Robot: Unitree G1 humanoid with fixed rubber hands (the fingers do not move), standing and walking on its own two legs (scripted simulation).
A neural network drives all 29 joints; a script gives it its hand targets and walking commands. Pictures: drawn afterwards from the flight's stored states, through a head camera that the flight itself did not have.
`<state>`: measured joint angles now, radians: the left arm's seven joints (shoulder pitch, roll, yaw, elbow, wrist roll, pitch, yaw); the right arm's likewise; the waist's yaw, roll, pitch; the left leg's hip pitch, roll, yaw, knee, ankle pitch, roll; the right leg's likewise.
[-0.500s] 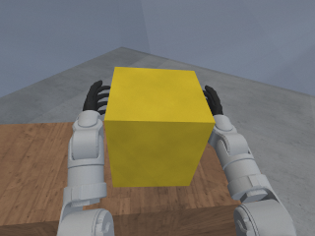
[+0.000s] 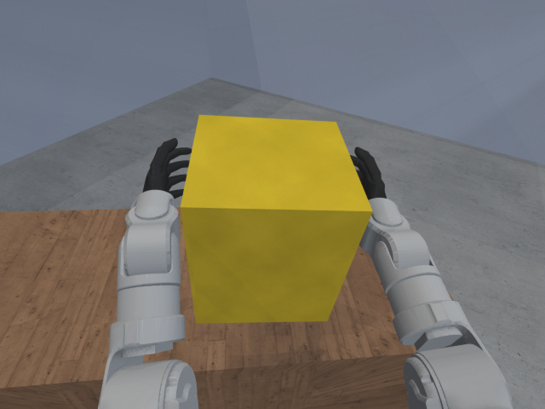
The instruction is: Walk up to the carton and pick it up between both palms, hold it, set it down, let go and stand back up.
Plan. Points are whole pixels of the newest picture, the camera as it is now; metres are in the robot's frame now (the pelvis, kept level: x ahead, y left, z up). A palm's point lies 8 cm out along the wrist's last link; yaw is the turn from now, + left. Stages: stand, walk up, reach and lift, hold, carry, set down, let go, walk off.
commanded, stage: hold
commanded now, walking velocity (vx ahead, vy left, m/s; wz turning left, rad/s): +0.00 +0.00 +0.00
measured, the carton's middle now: (266, 222) +0.36 +0.01 +0.13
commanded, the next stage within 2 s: none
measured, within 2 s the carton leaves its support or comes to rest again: neither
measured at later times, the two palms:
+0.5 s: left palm (160, 194) +0.35 +0.16 +0.19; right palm (371, 200) +0.35 -0.14 +0.18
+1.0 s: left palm (157, 194) +0.35 +0.16 +0.19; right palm (369, 198) +0.35 -0.14 +0.18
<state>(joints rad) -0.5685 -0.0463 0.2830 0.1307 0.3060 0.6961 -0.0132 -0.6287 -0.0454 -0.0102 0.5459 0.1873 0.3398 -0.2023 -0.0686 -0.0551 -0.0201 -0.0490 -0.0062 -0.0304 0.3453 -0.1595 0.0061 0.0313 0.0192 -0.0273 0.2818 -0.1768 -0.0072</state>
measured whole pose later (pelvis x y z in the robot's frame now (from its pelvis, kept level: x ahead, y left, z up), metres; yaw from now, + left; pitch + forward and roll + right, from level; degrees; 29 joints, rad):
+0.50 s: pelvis +0.00 +0.00 +0.00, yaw +0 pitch -8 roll -1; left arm -0.55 -0.04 0.27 0.10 0.30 0.70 -0.01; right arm -0.61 -0.05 0.00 0.51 0.20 0.34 -0.21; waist -0.07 -0.05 -0.02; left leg -0.06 0.00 -0.03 0.35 -0.16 0.00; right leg 0.03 0.02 -0.03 0.28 -0.18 -0.01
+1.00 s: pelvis +0.00 +0.00 +0.00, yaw +0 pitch -8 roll -1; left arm -0.56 -0.04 0.28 0.12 0.30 0.69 -0.01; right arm -0.62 -0.04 -0.01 0.54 0.19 0.34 -0.21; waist -0.07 -0.06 -0.03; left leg -0.05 -0.01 -0.03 0.35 -0.16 0.01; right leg 0.03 0.02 -0.03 0.28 -0.18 -0.01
